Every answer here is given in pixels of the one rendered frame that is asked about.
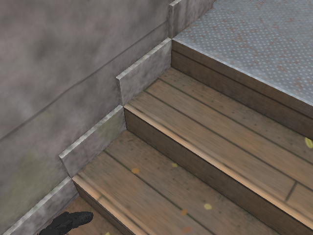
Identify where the left robot hand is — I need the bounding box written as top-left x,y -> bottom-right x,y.
37,211 -> 94,235

